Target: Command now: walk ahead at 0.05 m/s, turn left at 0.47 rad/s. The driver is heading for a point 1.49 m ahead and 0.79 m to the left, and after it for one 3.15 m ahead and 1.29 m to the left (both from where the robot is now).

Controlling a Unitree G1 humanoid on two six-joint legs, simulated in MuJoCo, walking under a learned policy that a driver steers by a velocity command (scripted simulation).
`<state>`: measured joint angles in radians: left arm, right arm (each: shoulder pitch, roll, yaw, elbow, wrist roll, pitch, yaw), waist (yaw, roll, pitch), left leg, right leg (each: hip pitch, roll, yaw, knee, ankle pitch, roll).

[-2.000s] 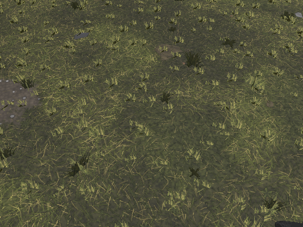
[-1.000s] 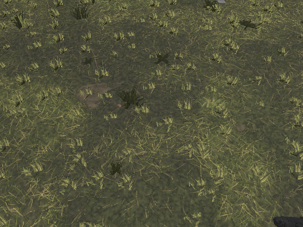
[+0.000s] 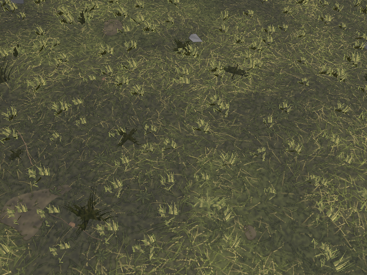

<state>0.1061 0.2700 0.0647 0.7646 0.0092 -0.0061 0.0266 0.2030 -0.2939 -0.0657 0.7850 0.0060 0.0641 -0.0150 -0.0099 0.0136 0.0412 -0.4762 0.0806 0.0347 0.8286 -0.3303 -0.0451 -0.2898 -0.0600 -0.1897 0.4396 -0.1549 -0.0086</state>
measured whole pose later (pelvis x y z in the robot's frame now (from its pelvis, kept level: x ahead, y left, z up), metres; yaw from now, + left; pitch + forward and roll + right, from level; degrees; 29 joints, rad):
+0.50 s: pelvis +0.03 +0.02 +0.01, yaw +18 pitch +3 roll -2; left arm 0.07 0.29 0.08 0.81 -0.01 0.00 0.03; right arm 0.18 -0.31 -0.07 0.65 0.01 0.04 -0.03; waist -0.02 0.00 0.03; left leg -0.32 -0.10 -0.18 0.48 -0.19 0.06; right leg -0.41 0.03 0.11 0.72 -0.35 0.08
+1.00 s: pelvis +0.02 +0.02 +0.00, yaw +35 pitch +1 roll -1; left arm 0.13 0.31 0.07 0.77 -0.02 0.02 0.01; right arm 0.17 -0.32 -0.07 0.58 0.02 0.07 0.01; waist 0.02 -0.01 0.07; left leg -0.29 0.02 0.01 0.56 -0.25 -0.03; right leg -0.22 -0.10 -0.11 0.50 -0.29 0.04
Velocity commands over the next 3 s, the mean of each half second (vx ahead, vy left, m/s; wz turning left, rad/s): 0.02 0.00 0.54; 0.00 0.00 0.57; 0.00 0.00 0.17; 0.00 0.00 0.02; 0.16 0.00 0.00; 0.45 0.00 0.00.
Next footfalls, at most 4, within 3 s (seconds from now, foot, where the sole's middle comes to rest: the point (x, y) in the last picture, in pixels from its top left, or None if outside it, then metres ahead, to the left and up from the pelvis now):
0.06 left None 0.07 0.12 -0.77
0.60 right None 0.12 -0.09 -0.77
1.00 left None -0.01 0.15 -0.77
1.38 right None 0.12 -0.05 -0.77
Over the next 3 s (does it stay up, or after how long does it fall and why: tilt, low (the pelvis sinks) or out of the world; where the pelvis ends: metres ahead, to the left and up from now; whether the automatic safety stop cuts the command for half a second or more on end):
stays up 0.30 0.19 0.00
